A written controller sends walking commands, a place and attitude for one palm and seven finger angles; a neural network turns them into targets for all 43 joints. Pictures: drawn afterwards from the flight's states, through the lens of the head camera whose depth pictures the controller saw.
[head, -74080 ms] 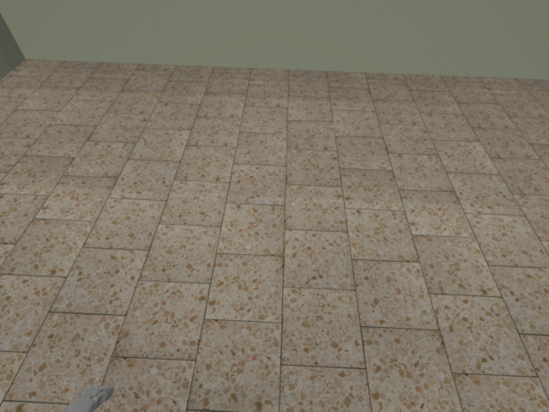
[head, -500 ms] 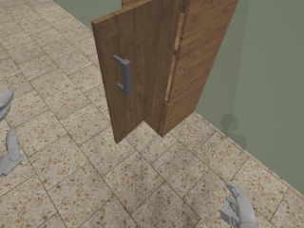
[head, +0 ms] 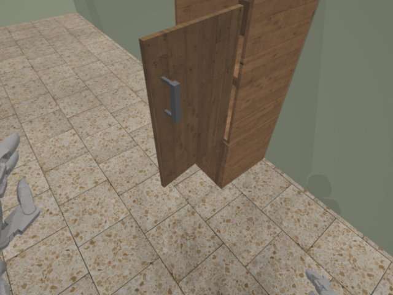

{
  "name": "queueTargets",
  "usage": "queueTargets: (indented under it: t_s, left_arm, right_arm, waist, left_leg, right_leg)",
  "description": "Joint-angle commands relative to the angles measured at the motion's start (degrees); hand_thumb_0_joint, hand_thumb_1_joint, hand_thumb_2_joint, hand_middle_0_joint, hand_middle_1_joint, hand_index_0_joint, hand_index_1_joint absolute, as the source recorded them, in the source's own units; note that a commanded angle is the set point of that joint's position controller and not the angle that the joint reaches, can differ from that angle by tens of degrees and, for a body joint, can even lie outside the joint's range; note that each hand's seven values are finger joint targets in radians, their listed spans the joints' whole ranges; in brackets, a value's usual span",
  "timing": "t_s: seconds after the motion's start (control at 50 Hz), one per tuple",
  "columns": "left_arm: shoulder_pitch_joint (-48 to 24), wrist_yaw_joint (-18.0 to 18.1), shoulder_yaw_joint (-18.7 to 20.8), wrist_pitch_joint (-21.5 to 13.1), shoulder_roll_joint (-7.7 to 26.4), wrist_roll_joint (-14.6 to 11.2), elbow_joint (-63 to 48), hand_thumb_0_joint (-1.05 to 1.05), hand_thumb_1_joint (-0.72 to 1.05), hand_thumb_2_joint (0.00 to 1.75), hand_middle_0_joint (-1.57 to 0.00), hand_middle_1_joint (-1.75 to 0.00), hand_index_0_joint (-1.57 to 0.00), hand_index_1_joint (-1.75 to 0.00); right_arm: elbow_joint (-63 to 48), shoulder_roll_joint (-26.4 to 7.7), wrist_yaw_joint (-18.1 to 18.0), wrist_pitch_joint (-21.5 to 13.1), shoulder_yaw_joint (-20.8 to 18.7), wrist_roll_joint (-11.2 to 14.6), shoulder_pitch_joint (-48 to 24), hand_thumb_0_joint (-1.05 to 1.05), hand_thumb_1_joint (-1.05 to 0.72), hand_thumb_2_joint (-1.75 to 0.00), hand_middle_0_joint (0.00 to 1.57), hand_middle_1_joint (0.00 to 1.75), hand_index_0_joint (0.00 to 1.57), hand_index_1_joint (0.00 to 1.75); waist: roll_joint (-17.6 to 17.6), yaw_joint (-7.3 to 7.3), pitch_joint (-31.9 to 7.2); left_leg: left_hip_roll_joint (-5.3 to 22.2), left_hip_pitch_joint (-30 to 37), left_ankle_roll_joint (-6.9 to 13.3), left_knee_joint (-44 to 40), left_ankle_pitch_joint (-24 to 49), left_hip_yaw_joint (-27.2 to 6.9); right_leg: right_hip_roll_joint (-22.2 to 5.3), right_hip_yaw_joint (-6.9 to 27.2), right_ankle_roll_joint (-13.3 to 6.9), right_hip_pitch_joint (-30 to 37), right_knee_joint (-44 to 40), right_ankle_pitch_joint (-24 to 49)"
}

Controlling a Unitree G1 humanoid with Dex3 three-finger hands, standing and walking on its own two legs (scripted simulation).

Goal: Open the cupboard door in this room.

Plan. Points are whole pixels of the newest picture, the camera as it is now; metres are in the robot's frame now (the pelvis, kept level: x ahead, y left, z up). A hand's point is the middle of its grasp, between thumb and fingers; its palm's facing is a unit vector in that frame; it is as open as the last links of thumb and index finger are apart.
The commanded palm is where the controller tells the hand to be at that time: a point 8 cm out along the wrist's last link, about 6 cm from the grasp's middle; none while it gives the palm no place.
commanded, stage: stop stepping back and stand still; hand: left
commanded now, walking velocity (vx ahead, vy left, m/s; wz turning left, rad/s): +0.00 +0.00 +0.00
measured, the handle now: (170, 100) +0.59 +0.10 +0.08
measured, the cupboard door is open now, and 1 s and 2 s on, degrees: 97 97 97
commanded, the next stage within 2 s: let the arm hang, fingers relaxed in 0.52 s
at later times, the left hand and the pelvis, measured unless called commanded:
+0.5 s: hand (1, 230) +0.17 +0.28 +0.16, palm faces +0.41 -0.79 -0.46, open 7.4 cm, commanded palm +0.11 +0.32 +0.18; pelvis -0.03 +0.03 +0.00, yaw -1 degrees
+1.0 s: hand out of the picture +0.00 +0.20 -0.17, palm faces +0.00 -0.98 -0.19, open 7.1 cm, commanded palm none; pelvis -0.04 +0.01 -0.01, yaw +2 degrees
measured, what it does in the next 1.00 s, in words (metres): stands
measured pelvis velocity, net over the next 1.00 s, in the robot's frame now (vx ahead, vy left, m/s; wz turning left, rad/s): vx -0.04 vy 0.01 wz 0.03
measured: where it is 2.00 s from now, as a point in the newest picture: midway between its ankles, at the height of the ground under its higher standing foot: outside the picture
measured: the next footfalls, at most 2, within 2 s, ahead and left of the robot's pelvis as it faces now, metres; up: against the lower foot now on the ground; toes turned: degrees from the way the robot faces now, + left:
none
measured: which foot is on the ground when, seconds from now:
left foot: down 0.00-1.00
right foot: down 0.00-1.00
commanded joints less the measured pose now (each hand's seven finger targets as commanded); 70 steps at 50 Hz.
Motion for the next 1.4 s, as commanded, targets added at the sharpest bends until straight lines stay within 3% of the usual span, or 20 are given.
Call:
queueTargets:
  t_s: [0.0,0.08,0.12,0.22,0.28,0.36,0.4,0.48,0.58,0.6,0.62,0.66,0.72,0.74,0.78,0.82,0.88,0.96,1.18,1.38]
  left_arm:
    - [1.0,1.5,12.4,-4.9,15.7,-0.6,-16.0,0.00,0.90,0.90,-0.20,-0.30,-0.20,-0.30]
    - [1.6,1.0,9.9,-4.7,12.0,-1.3,-12.3,0.00,0.90,0.90,-0.20,-0.30,-0.20,-0.30]
    - [1.0,0.7,9.3,-4.5,11.5,-1.5,-10.0,0.00,0.90,0.90,-0.20,-0.30,-0.20,-0.30]
    - [-1.8,0.4,9.0,-4.1,11.8,-1.2,-8.0,0.00,0.90,0.90,-0.20,-0.30,-0.20,-0.30]
    - [-3.7,0.5,8.3,-3.9,11.6,-0.9,-10.3,0.00,0.90,0.90,-0.20,-0.30,-0.20,-0.30]
    - [-5.6,0.8,7.7,-3.9,11.3,-0.1,-13.6,0.00,0.90,0.90,-0.20,-0.30,-0.20,-0.30]
    - [-5.5,1.0,8.9,-4.0,12.6,0.3,-14.0,0.00,0.90,0.90,-0.20,-0.30,-0.20,-0.30]
    - [-2.9,1.0,8.5,-4.5,11.4,-0.1,-12.1,0.00,0.90,0.90,-0.20,-0.30,-0.20,-0.30]
    - [-2.1,0.7,8.4,-4.5,10.9,-0.6,-9.4,0.00,0.90,0.90,-0.20,-0.30,-0.20,-0.30]
    - [-6.9,-6.8,-16.4,2.7,2.4,1.3,33.8,0.00,0.90,0.90,-0.20,-0.30,-0.20,-0.30]
    - [-7.5,-8.7,-13.3,8.7,2.8,2.2,34.8,0.00,0.90,0.90,-0.20,-0.30,-0.20,-0.30]
    - [-8.8,-9.0,-13.2,10.9,1.2,2.2,35.6,0.00,0.90,0.90,-0.20,-0.30,-0.20,-0.30]
    - [-11.5,-9.0,-14.0,10.8,3.2,2.8,44.1,0.00,0.90,0.90,-0.20,-0.30,-0.20,-0.30]
    - [-12.6,-9.0,-14.1,10.7,4.5,3.0,47.3,0.00,0.90,0.90,-0.20,-0.30,-0.20,-0.30]
    - [-15.9,-8.9,-15.1,10.9,6.4,2.8,53.7,0.00,0.90,0.90,-0.20,-0.30,-0.20,-0.30]
    - [-19.4,-8.4,-16.2,11.6,6.3,2.4,58.5,0.00,0.90,0.90,-0.20,-0.30,-0.20,-0.30]
    - [-19.7,-8.3,-17.7,11.8,4.1,1.8,65.7,0.00,0.90,0.90,-0.20,-0.30,-0.20,-0.30]
    - [-16.3,-8.2,-17.3,11.3,2.4,1.4,73.6,0.00,0.90,0.90,-0.20,-0.30,-0.20,-0.30]
    - [-18.9,-8.0,-17.4,10.7,4.0,1.2,83.6,0.00,0.90,0.90,-0.20,-0.30,-0.20,-0.30]
    - [-21.3,-7.9,-17.0,10.6,5.3,1.2,85.8,0.00,0.90,0.90,-0.20,-0.30,-0.20,-0.30]
  right_arm:
    - [-10.8,-5.4,0.2,-3.8,-1.4,0.3,-6.7,0.00,-0.90,-0.90,0.20,0.30,0.20,0.30]
    - [-11.4,-5.2,0.8,-3.5,-1.5,1.0,-6.6,0.00,-0.90,-0.90,0.20,0.30,0.20,0.30]
    - [-11.2,-5.2,0.9,-3.4,-1.4,1.1,-6.8,0.00,-0.90,-0.90,0.20,0.30,0.20,0.30]
    - [-10.8,-4.9,0.8,-2.8,-1.1,0.7,-7.5,0.00,-0.90,-0.90,0.20,0.30,0.20,0.30]
    - [-11.1,-5.0,0.6,-2.9,-1.0,0.6,-7.4,0.00,-0.90,-0.90,0.20,0.30,0.20,0.30]
    - [-11.8,-5.1,0.2,-3.8,-0.7,0.4,-7.4,0.00,-0.90,-0.90,0.20,0.30,0.20,0.30]
    - [-11.8,-4.8,0.1,-4.2,-0.7,0.3,-7.6,0.00,-0.90,-0.90,0.20,0.30,0.20,0.30]
    - [-11.5,-4.7,0.5,-4.5,-0.9,0.3,-6.9,0.00,-0.90,-0.90,0.20,0.30,0.20,0.30]
    - [-10.5,-4.8,0.9,-4.2,-1.4,0.4,-6.8,0.00,-0.90,-0.90,0.20,0.30,0.20,0.30]
    - [4.2,-12.0,5.6,-7.3,-3.8,1.0,-8.3,0.00,-0.90,-0.90,0.20,0.30,0.20,0.30]
    - [4.1,-13.2,6.2,-1.3,-4.4,0.8,-4.5,0.00,-0.90,-0.90,0.20,0.30,0.20,0.30]
    - [2.5,-12.3,5.7,1.7,-3.8,0.3,-5.5,0.00,-0.90,-0.90,0.20,0.30,0.20,0.30]
    - [2.8,-12.3,5.4,3.5,-2.8,-0.7,-7.0,0.00,-0.90,-0.90,0.20,0.30,0.20,0.30]
    - [3.4,-12.0,5.4,4.0,-2.8,-0.6,-6.4,0.00,-0.90,-0.90,0.20,0.30,0.20,0.30]
    - [5.5,-10.7,5.5,5.4,-2.6,-0.3,-3.9,0.00,-0.90,-0.90,0.20,0.30,0.20,0.30]
    - [7.9,-9.5,5.3,6.6,-2.2,-0.6,-2.3,0.00,-0.90,-0.90,0.20,0.30,0.20,0.30]
    - [10.9,-7.8,5.4,7.2,-1.2,-0.9,-2.4,0.00,-0.90,-0.90,0.20,0.30,0.20,0.30]
    - [13.3,-8.6,4.8,7.2,-1.4,-0.9,-2.7,0.00,-0.90,-0.90,0.20,0.30,0.20,0.30]
    - [20.6,-8.0,4.4,7.8,-2.0,-0.6,3.7,0.00,-0.90,-0.90,0.20,0.30,0.20,0.30]
    - [22.5,-9.3,4.5,7.1,-2.0,-0.7,0.7,0.00,-0.90,-0.90,0.20,0.30,0.20,0.30]
  waist:
    - [9.9,0.76,-6.9]
    - [3.0,0.41,-4.6]
    - [-0.3,0.24,-2.0]
    - [-1.4,0.24,1.0]
    - [1.2,0.37,0.0]
    - [8.4,0.89,-0.5]
    - [8.9,1.26,-0.6]
    - [4.4,1.06,-1.5]
    - [0.4,0.59,-1.4]
    - [2.4,-3.25,2.1]
    - [4.8,-1.99,0.1]
    - [6.6,-0.92,0.3]
    - [-4.2,0.90,-2.3]
    - [-9.4,0.99,-3.7]
    - [-14.4,-0.43,-4.5]
    - [-8.8,-1.30,-3.2]
    - [4.0,-0.76,-0.1]
    - [10.9,1.21,-0.8]
    - [-0.7,-0.08,3.8]
    - [-0.7,0.79,4.4]
  left_leg:
    - [4.4,-0.9,3.0,-4.5,21.2,-2.4]
    - [3.0,-5.1,1.8,-4.1,13.7,-0.9]
    - [2.1,-5.9,1.6,-3.9,8.1,-0.9]
    - [0.9,-5.2,2.1,-4.1,-3.2,-0.8]
    - [1.7,-4.8,2.3,-6.9,-4.7,-1.6]
    - [4.6,-10.4,2.9,-14.5,-8.0,-4.9]
    - [4.6,-11.8,2.9,-15.3,-6.7,-5.0]
    - [2.2,-9.1,2.2,-9.6,-1.0,-1.9]
    - [0.5,-5.7,1.5,-5.5,-0.3,-0.9]
    - [2.9,-6.5,1.4,3.7,10.1,-3.1]
    - [4.3,-7.0,2.0,-0.3,14.3,-5.2]
    - [7.7,-14.5,4.9,-5.3,9.4,-9.2]
    - [6.3,-14.3,5.7,-3.6,8.9,-9.9]
    - [3.9,-12.2,4.9,-0.7,8.0,-7.9]
    - [-1.3,-6.6,3.4,4.8,1.6,-3.4]
    - [-1.9,-2.7,2.9,6.4,-0.2,-1.8]
    - [0.6,-4.2,3.1,-0.4,1.5,-5.0]
    - [2.9,-9.4,3.2,-6.7,-3.2,-7.6]
    - [1.8,-4.1,3.0,-6.1,-2.8,-5.3]
    - [2.8,-4.3,3.1,-9.8,0.1,-6.1]
  right_leg:
    - [-3.5,7.0,1.8,9.0,0.8,15.2]
    - [-3.7,7.7,2.0,10.7,-1.7,14.8]
    - [-4.6,9.3,1.8,8.1,-5.0,9.3]
    - [-5.5,11.9,1.6,1.0,-12.4,-9.3]
    - [-4.1,10.4,2.1,1.6,-11.5,-10.1]
    - [-0.8,6.2,3.4,8.9,-4.2,-2.1]
    - [-0.5,5.5,3.4,11.1,-2.7,1.1]
    - [-2.3,8.2,2.7,10.3,-6.5,5.0]
    - [-4.1,11.3,1.8,5.8,-12.2,-0.6]
    - [-6.6,6.7,0.5,-4.3,-3.1,5.1]
    - [-6.4,8.6,0.0,-3.6,-2.4,4.6]
    - [-2.4,5.9,0.5,-1.0,5.2,-3.4]
    - [-2.6,7.9,-0.1,4.2,3.9,-0.4]
    - [-4.4,9.9,-0.8,4.9,0.6,2.5]
    - [-9.9,15.1,-3.5,1.5,-6.7,-0.4]
    - [-10.7,15.7,-4.5,-2.4,-9.3,-6.3]
    - [-6.9,12.7,-2.3,-2.5,-7.6,-10.4]
    - [-4.9,10.4,-1.3,5.8,-6.6,-5.9]
    - [-6.7,11.6,-2.1,1.5,-14.2,-13.1]
    - [-6.1,10.5,-1.3,5.0,-12.9,-8.1]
